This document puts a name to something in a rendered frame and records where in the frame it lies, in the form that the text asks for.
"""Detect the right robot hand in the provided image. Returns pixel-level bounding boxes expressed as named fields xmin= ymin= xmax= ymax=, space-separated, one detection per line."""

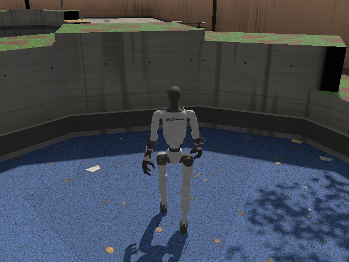
xmin=190 ymin=148 xmax=203 ymax=159

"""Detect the robot right forearm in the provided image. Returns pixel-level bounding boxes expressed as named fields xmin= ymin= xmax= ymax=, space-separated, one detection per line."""
xmin=194 ymin=131 xmax=202 ymax=150

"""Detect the robot left forearm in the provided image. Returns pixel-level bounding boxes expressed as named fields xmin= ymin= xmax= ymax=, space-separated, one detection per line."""
xmin=143 ymin=133 xmax=155 ymax=161

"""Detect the humanoid robot torso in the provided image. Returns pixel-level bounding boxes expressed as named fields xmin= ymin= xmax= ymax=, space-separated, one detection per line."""
xmin=162 ymin=107 xmax=187 ymax=164

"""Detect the left robot hand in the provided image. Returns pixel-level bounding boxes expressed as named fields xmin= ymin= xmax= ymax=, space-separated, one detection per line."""
xmin=142 ymin=160 xmax=155 ymax=176

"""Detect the robot right thigh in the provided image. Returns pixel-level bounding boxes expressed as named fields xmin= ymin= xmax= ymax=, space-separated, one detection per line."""
xmin=180 ymin=153 xmax=194 ymax=198

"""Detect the right robot upper arm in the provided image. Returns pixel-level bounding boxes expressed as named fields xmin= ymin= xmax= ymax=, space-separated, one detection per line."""
xmin=186 ymin=110 xmax=200 ymax=139

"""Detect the left robot upper arm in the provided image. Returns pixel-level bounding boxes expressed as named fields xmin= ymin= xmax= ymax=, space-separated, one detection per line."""
xmin=150 ymin=110 xmax=163 ymax=141

